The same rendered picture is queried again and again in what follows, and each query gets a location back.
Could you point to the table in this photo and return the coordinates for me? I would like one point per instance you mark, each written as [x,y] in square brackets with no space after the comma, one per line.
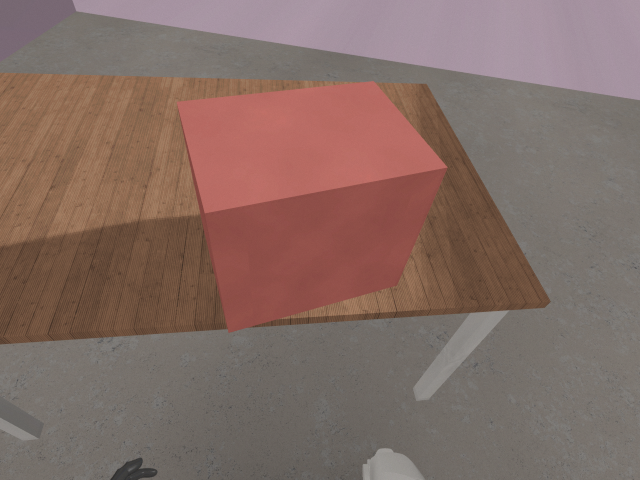
[101,233]

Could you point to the robot right thigh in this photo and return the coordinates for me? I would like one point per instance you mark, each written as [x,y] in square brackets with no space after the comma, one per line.
[391,466]

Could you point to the robot left hand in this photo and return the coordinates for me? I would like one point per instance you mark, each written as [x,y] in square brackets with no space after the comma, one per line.
[131,471]

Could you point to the carton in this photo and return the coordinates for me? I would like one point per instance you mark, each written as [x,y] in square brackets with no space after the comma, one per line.
[308,197]

